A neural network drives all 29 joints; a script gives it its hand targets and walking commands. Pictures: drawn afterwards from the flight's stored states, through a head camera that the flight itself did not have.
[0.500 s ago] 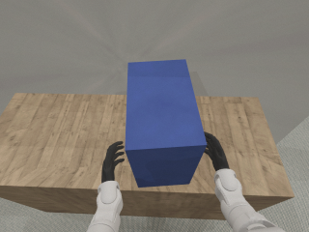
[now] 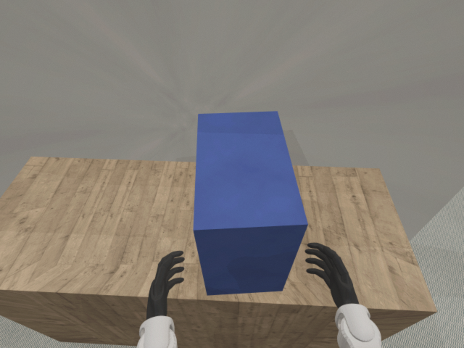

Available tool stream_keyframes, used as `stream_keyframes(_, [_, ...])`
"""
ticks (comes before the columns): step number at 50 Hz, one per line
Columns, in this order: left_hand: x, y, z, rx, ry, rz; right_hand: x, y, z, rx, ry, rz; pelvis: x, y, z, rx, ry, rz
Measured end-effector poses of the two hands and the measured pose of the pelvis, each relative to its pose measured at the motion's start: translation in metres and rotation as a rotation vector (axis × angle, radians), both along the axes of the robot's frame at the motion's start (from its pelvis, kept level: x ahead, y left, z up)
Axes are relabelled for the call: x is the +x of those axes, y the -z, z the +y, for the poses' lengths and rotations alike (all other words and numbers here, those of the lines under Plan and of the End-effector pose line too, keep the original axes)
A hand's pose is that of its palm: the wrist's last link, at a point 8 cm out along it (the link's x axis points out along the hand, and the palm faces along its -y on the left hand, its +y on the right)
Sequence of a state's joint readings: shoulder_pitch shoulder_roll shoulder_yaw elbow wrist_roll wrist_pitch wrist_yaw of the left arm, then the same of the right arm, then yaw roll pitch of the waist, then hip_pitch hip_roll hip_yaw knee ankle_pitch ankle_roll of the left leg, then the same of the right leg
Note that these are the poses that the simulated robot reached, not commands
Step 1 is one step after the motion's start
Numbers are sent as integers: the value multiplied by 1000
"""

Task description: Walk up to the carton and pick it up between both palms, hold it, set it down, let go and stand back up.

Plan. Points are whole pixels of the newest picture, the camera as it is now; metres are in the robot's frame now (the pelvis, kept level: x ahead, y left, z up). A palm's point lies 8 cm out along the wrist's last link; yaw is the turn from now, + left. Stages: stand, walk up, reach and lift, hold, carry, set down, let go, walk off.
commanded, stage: set down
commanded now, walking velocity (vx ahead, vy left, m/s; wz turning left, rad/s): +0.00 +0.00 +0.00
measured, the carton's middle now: (241, 205) +0.41 +0.00 -0.03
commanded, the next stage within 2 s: none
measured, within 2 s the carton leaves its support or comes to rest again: neither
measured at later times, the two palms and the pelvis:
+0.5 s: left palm (153, 310) +0.21 +0.16 -0.05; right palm (347, 307) +0.21 -0.18 -0.05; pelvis +0.02 +0.01 +0.00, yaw +0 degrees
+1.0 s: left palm (135, 321) +0.19 +0.19 -0.07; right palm (344, 315) +0.20 -0.17 -0.06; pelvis +0.03 +0.02 +0.00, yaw +0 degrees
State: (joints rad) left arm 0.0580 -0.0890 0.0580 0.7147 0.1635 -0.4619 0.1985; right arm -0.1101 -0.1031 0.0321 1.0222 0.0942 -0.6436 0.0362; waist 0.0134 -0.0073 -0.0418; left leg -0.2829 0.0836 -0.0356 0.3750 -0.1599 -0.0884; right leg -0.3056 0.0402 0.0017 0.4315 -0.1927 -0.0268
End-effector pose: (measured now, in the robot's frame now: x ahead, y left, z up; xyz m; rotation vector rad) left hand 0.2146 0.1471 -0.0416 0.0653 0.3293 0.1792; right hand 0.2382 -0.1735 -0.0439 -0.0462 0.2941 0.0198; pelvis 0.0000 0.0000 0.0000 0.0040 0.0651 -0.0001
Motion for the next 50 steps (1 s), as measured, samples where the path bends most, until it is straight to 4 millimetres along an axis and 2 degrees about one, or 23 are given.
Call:
stream_keyframes(3, [-1, -8, -1, 2, 8, -34, -8, -1, -3, 1, 4, 3, 0, 0, 0, 0, 0, -30])
stream_keyframes(12, [-4, -2, -4, -12, 22, 12, -27, -1, -10, -13, 27, 47, 5, -1, 0, 0, -1, -78])
stream_keyframes(21, [-7, 8, 4, -15, 16, 81, -29, 0, -9, -24, 39, 92, 12, -1, 3, 2, -5, -85])
stream_keyframes(30, [-10, 13, 23, 8, 15, 123, -24, 5, -3, -27, 44, 129, 23, -2, 10, 0, -8, -75])
stream_keyframes(36, [-15, 19, 29, 5, 31, 168, -30, 9, -2, -33, 55, 165, 28, -2, 13, -5, -9, -73])
stream_keyframes(50, [-23, 24, 44, 31, 44, 228, -36, 11, 0, -36, 62, 196, 27, -3, 16, -9, -9, -82])
